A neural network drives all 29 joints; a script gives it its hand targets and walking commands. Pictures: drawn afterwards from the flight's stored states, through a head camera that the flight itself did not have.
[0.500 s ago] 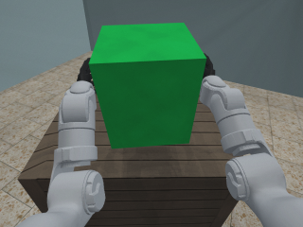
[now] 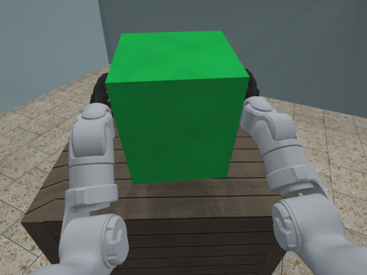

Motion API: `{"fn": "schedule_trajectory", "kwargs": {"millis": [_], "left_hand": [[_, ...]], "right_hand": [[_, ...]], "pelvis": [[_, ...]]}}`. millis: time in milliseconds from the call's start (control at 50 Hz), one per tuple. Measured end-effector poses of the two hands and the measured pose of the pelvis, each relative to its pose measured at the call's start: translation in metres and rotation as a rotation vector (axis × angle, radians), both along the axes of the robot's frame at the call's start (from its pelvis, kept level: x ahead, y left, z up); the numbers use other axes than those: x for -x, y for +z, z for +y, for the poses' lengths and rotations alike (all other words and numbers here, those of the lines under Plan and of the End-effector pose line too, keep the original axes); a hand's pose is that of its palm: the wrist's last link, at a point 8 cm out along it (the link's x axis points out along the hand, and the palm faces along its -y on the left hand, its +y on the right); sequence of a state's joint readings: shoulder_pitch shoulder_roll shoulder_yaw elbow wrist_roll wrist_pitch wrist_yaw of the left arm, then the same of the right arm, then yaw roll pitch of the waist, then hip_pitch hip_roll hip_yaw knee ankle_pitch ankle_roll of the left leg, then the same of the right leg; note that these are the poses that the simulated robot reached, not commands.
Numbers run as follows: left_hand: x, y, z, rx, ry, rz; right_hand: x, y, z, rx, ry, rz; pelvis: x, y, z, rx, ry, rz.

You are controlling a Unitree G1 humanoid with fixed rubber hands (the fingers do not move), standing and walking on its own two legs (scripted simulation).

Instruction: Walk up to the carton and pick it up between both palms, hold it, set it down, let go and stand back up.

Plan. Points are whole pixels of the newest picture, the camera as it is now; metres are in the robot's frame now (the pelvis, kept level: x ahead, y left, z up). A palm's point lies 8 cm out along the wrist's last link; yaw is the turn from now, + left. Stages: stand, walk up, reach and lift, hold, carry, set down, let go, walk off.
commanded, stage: hold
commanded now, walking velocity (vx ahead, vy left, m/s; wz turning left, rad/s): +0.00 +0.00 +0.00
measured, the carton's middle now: (176, 108) +0.38 +0.00 +0.23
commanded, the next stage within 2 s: none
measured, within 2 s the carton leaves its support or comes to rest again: neither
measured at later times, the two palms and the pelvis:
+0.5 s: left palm (100, 113) +0.35 +0.15 +0.24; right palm (249, 104) +0.36 -0.15 +0.25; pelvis +0.00 +0.00 +0.00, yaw +0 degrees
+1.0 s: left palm (105, 108) +0.37 +0.15 +0.25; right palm (251, 102) +0.36 -0.15 +0.26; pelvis -0.01 +0.00 +0.00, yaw +0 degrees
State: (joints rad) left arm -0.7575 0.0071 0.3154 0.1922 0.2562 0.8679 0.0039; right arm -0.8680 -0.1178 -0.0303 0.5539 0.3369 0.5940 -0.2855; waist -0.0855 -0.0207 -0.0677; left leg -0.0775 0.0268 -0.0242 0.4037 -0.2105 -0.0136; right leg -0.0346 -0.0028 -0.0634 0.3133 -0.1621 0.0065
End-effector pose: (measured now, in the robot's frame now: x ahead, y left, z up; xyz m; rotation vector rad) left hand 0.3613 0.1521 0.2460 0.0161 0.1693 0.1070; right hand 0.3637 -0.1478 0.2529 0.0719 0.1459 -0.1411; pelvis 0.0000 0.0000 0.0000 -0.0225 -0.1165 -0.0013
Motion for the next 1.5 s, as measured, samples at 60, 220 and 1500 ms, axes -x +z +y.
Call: {"fn": "schedule_trajectory", "kwargs": {"millis": [60,220,1500], "left_hand": [[-0.001,-0.001,0.000,-0.002,0.000,0.007],[0.000,-0.003,-0.002,0.001,-0.003,0.002],[0.007,-0.007,0.004,0.015,0.007,0.000]], "right_hand": [[-0.001,-0.001,0.000,0.004,0.000,0.007],[0.000,0.000,-0.002,0.014,0.002,0.002],[0.005,-0.003,0.004,0.006,0.006,0.000]], "pelvis": [[0.001,0.000,0.000,0.000,0.000,-0.003],[0.001,0.000,0.000,0.000,-0.006,-0.001],[-0.001,0.000,0.001,0.003,0.003,-0.016]]}}
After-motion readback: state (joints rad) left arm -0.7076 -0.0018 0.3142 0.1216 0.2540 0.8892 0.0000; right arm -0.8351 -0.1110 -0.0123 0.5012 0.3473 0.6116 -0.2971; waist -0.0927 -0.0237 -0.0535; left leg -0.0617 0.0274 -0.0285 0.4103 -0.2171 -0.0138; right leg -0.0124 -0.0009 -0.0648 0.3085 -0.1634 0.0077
